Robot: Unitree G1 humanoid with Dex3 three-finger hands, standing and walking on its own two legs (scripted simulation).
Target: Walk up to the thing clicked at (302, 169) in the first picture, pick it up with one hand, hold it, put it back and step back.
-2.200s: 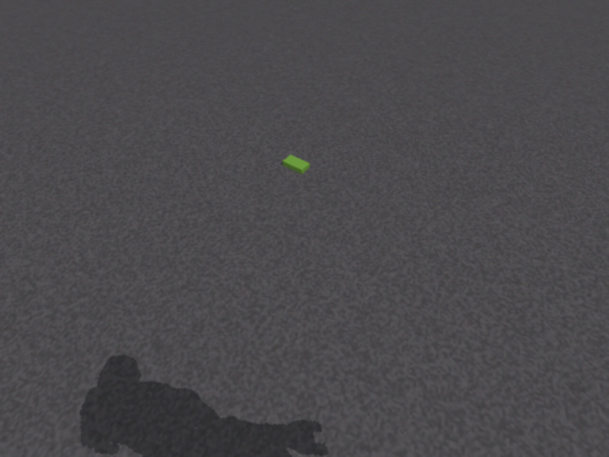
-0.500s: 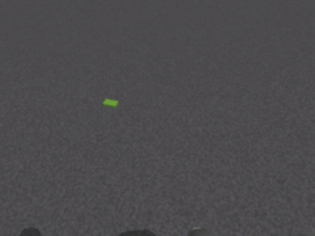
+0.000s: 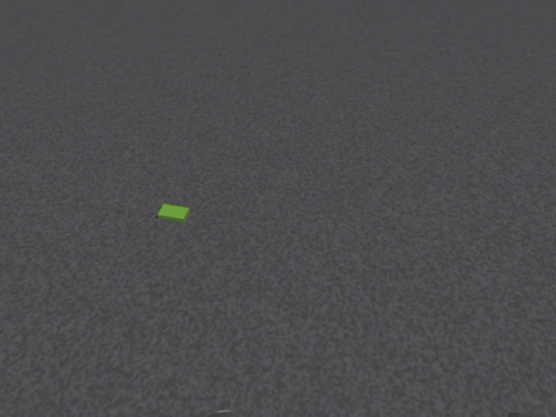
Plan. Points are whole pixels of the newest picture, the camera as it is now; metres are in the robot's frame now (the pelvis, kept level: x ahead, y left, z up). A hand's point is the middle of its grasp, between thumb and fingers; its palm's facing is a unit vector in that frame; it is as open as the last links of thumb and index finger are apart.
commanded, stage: walk up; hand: left
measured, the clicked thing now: (174, 213) +1.11 +0.51 -0.73
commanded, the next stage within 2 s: none
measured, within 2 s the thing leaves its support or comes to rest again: neither
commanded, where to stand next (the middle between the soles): +0.62 +0.31 m, yaw -12 degrees
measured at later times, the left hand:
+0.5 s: hand (81, 323) +0.30 +0.36 -0.10, palm faces -0.07 -0.86 -0.50, open 7.4 cm
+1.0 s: hand (59, 241) +0.49 +0.49 -0.11, palm faces -0.21 -0.87 -0.45, open 7.4 cm
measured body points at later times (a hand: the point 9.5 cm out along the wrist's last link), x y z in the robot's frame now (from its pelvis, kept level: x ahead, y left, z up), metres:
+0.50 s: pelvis +0.20 +0.08 +0.01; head +0.20 +0.04 +0.46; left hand +0.30 +0.41 -0.06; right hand +0.23 -0.24 -0.12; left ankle +0.21 +0.21 -0.65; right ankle +0.23 -0.05 -0.71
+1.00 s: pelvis +0.37 +0.22 +0.02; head +0.39 +0.20 +0.47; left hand +0.50 +0.53 -0.08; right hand +0.33 -0.11 -0.10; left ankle +0.37 +0.30 -0.71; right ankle +0.45 +0.10 -0.67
